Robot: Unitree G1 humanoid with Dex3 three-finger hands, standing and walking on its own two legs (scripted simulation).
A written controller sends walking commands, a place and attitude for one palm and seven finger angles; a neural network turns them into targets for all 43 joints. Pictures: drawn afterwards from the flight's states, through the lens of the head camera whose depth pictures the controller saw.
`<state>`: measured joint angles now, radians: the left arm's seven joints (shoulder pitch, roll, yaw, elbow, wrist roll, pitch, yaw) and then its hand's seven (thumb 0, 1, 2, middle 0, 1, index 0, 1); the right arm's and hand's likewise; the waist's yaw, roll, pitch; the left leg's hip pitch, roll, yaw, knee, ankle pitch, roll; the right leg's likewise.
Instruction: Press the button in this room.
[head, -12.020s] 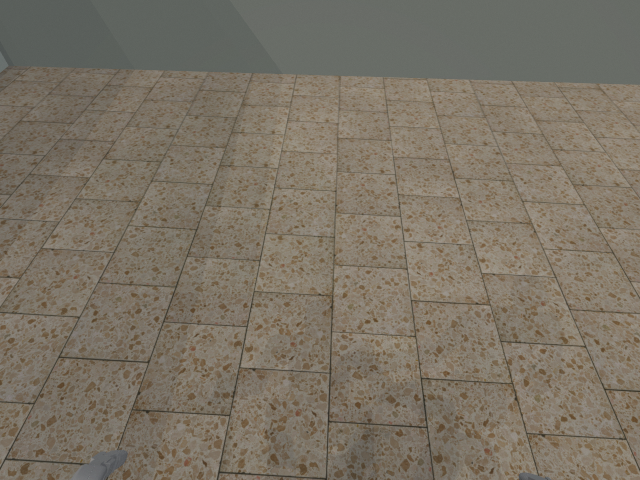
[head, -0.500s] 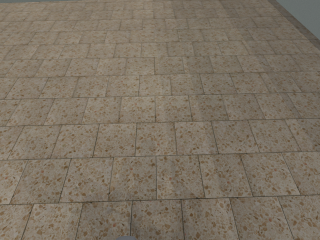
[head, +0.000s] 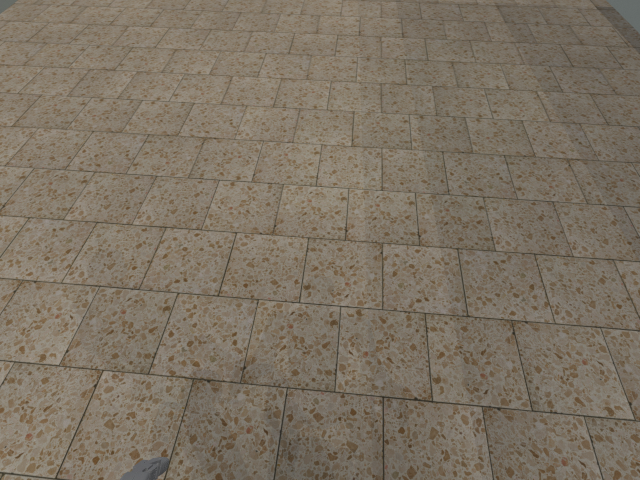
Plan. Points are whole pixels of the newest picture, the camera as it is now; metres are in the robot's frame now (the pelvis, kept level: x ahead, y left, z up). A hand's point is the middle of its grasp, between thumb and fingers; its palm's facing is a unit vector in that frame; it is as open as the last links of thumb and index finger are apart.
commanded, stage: turn or walk to find it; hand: left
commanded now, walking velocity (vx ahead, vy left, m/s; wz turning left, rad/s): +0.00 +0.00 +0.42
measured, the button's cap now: out of the picture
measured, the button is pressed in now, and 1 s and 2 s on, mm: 0 0 0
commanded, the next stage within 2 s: none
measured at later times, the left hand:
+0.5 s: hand out of the picture -0.04 +0.17 -0.17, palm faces +0.29 -0.92 -0.26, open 7.4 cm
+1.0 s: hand out of the picture -0.03 +0.19 -0.15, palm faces +0.42 -0.86 -0.29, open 7.4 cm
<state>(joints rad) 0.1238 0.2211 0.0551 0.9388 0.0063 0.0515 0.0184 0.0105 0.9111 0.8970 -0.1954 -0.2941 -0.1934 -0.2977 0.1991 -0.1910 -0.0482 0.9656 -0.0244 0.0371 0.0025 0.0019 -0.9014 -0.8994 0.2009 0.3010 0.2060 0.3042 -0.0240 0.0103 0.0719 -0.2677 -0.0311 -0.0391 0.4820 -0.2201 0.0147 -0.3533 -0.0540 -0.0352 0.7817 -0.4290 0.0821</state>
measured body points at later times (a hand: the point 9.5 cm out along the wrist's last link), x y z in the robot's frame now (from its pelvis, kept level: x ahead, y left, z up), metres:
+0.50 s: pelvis -0.02 -0.03 +0.00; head +0.02 -0.03 +0.45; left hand -0.06 +0.22 -0.15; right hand +0.10 -0.26 -0.16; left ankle -0.08 +0.11 -0.70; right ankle -0.01 -0.12 -0.74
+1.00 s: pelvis -0.04 -0.04 -0.01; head +0.00 -0.05 +0.44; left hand -0.05 +0.24 -0.13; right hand +0.11 -0.23 -0.16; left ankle -0.07 +0.10 -0.74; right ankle +0.01 -0.14 -0.73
